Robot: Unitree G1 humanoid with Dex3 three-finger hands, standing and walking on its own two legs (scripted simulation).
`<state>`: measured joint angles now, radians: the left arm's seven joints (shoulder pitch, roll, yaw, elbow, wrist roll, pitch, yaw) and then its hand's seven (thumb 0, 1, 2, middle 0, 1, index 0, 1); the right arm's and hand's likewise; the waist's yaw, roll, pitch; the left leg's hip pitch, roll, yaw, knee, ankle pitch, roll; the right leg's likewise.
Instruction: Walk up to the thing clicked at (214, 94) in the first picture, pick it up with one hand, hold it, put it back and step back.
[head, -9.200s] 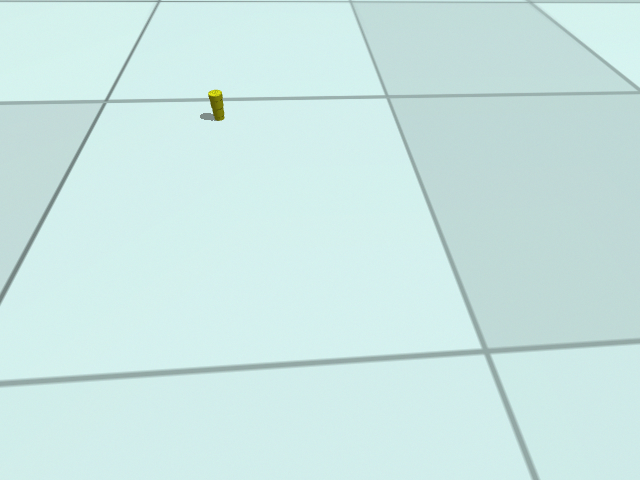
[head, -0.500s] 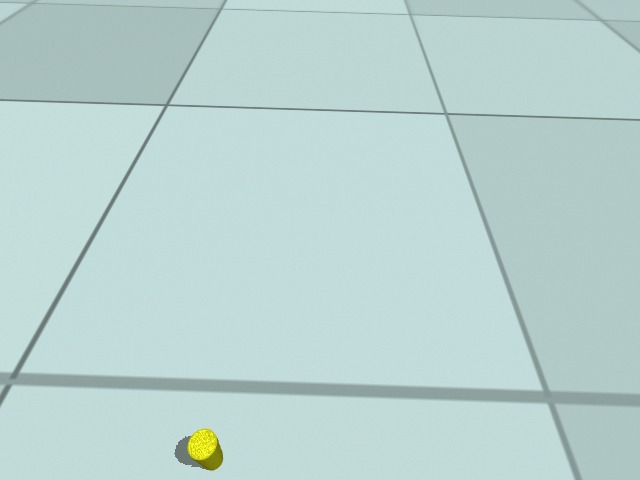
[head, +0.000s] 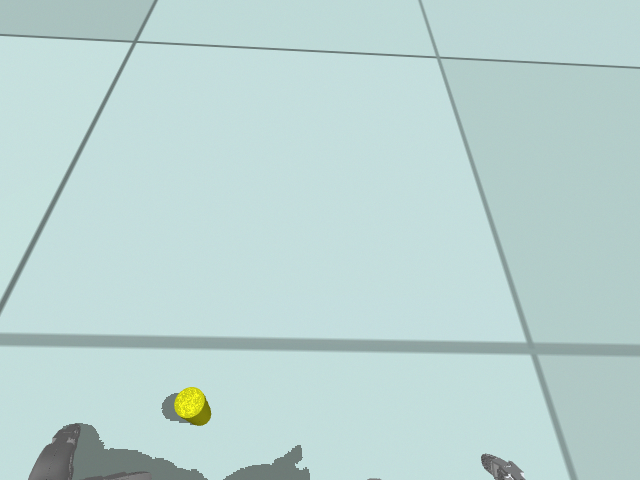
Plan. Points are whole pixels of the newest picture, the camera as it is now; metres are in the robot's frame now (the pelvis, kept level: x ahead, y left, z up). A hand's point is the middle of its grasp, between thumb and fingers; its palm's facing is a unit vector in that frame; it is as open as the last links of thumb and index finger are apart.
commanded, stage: go down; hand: left
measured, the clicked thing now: (195, 409) +0.37 +0.29 -0.68
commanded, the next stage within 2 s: none
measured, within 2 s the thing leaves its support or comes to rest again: neither
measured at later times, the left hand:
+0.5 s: hand out of the picture +0.14 +0.30 -0.18, palm faces +0.14 -0.93 -0.34, open 17.4 cm
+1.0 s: hand (53, 471) +0.19 +0.40 -0.27, palm faces +0.29 -0.93 -0.23, open 17.5 cm
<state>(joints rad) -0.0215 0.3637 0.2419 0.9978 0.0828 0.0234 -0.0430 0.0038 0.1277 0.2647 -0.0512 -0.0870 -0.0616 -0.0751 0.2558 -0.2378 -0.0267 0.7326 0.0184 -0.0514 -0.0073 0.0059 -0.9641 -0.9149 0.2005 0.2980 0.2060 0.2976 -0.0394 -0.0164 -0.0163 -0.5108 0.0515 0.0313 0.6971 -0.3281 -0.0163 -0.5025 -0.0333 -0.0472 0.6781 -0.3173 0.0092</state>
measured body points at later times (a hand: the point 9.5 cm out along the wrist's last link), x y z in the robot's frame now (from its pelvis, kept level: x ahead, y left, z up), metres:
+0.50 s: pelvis -0.01 +0.01 -0.06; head +0.07 +0.04 +0.38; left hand +0.13 +0.35 -0.15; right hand +0.16 -0.24 -0.14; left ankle +0.01 +0.13 -0.72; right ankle +0.01 -0.13 -0.72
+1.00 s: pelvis -0.06 +0.00 -0.21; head +0.12 +0.05 +0.20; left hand +0.17 +0.45 -0.25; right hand +0.15 -0.26 -0.31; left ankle +0.01 +0.13 -0.72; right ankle +0.01 -0.13 -0.72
